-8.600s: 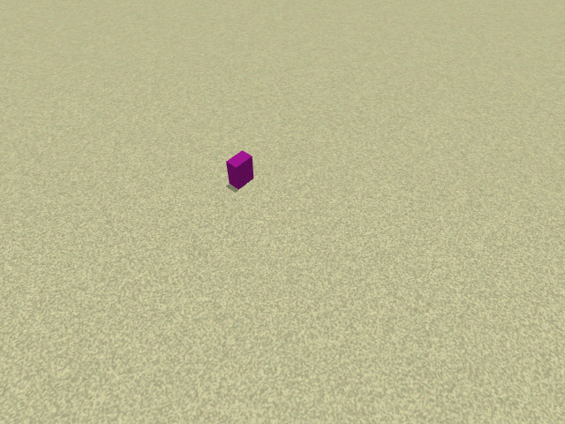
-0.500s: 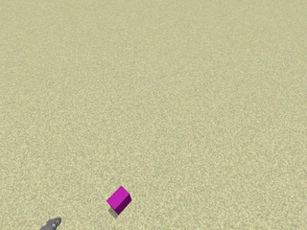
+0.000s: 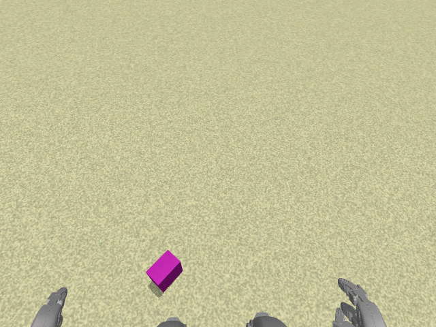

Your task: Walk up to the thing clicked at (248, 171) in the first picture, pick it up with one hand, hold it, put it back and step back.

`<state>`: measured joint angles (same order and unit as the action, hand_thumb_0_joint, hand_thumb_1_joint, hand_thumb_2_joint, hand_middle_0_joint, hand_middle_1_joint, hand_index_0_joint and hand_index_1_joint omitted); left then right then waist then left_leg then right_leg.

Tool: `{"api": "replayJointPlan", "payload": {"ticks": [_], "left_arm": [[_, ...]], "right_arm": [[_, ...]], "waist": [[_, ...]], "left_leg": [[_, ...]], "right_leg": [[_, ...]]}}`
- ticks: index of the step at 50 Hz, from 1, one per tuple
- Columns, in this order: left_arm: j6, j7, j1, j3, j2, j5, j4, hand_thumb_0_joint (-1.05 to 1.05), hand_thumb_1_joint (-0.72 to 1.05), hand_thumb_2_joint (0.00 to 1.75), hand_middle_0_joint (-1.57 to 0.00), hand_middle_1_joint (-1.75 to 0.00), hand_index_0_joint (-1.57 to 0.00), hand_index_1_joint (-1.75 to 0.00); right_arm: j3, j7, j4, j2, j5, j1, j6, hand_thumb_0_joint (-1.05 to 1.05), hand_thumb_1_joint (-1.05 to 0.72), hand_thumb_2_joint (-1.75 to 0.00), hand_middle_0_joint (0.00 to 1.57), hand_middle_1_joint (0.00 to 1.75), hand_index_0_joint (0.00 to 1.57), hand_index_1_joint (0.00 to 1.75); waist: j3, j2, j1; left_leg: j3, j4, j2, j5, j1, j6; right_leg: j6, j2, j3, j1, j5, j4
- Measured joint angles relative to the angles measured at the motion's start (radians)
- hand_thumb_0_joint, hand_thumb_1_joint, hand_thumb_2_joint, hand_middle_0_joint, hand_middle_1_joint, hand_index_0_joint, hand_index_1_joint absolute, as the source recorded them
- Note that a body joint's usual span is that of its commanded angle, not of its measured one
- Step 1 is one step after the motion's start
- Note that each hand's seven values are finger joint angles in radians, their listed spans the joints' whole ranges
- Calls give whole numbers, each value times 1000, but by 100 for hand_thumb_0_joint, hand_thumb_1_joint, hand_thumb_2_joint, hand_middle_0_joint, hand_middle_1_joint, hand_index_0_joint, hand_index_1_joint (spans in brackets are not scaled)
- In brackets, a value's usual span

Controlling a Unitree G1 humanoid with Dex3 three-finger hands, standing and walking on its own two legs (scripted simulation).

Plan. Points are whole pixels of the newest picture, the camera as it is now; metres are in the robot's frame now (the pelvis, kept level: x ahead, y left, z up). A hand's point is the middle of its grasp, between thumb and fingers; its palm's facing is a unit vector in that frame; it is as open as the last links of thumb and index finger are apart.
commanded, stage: go down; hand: left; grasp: from the side
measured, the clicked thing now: (165, 271) +0.37 +0.18 -0.65
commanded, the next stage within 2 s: none
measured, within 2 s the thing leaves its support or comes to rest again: neither
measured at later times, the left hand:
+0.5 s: hand out of the picture +0.15 +0.29 -0.17, palm faces +0.13 -0.94 -0.32, open 16.9 cm
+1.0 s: hand (74, 292) +0.24 +0.35 -0.27, palm faces +0.16 -0.96 -0.22, open 17.3 cm
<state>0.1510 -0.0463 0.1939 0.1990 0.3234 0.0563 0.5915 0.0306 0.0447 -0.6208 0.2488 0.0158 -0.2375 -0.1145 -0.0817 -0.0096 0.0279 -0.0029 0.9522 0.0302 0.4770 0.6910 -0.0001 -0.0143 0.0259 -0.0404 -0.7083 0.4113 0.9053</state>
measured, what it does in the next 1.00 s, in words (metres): lowers itself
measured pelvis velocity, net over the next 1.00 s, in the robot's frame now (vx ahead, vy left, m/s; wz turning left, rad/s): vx -0.07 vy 0.00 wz -0.01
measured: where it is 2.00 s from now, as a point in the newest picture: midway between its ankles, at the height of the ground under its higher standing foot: outside the picture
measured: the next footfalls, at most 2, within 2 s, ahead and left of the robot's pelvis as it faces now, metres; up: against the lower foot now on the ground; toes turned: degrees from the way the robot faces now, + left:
none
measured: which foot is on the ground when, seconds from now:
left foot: down 0.00-1.00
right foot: down 0.00-1.00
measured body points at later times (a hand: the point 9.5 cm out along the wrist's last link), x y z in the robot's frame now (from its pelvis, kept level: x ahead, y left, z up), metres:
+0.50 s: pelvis -0.02 +0.00 -0.06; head +0.09 +0.03 +0.38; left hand +0.14 +0.34 -0.15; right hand +0.16 -0.24 -0.13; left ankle -0.01 +0.11 -0.69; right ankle +0.02 -0.13 -0.69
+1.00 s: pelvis -0.07 +0.00 -0.20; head +0.12 +0.03 +0.21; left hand +0.22 +0.40 -0.25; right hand +0.10 -0.27 -0.31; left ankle -0.01 +0.11 -0.69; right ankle +0.02 -0.13 -0.69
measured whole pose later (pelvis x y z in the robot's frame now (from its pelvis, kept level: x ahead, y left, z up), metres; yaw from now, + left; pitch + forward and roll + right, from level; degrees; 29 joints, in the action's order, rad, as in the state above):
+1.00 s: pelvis -0.07 +0.00 -0.20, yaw -1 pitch +32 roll -3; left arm -0.35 -0.43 -0.21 0.58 0.58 -0.13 0.83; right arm -0.02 0.03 -0.65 0.30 -0.01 -0.13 -0.19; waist -0.17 -0.02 0.04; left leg 0.05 1.83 0.02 0.69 1.70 0.00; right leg 0.00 0.05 -0.05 -1.71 0.61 1.76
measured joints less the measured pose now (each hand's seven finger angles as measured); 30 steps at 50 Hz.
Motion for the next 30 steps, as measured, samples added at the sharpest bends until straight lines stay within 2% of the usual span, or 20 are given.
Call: {"api": "replayJointPlan", "payload": {"ticks": [10, 19, 22, 25, 30], "left_arm": [[75, 6, 101, 4, 12, -23, -202, -1, -50, 9, -7, -9, -7, -8], [81, 4, 135, 30, 15, -47, -282, -1, -47, 12, -6, -8, -6, -8], [50, -7, 110, 52, 24, -57, -254, -1, -45, 13, -6, -9, -5, -8], [-16, -38, 49, 94, 47, -73, -176, -1, -44, 13, -6, -9, -6, -8], [-182, -142, -72, 170, 107, -111, -40, -1, -46, 11, -6, -9, -6, -8]], "right_arm": [[-18, 13, 64, -14, -9, 20, -38, 1, -84, -88, 20, 30, 20, 30], [-31, 24, 92, -27, -12, 19, -58, 1, -84, -88, 20, 30, 20, 30], [-33, 24, 91, -23, -14, 21, -70, 1, -85, -89, 21, 30, 20, 30], [-33, 19, 83, -13, -17, 27, -88, 1, -86, -89, 21, 30, 20, 30], [-29, 7, 68, 19, -19, 43, -115, 1, -89, -89, 21, 30, 20, 30]], "waist": [[-30, 3, 4], [-47, 7, 6], [-50, 5, 6], [-59, -2, 5], [-83, -16, 8]], "left_leg": [[17, 133, 1, 56, 122, 5], [28, 231, 2, 88, 227, 6], [32, 270, 1, 98, 275, 6], [33, 331, -2, 112, 353, 5], [33, 483, -8, 149, 537, 5]], "right_leg": [[-5, 1, -12, -109, 48, 112], [-5, 2, -20, -208, 78, 203], [-5, 4, -22, -255, 88, 243], [-3, 7, -22, -335, 104, 307], [-1, 16, -15, -524, 145, 468]]}}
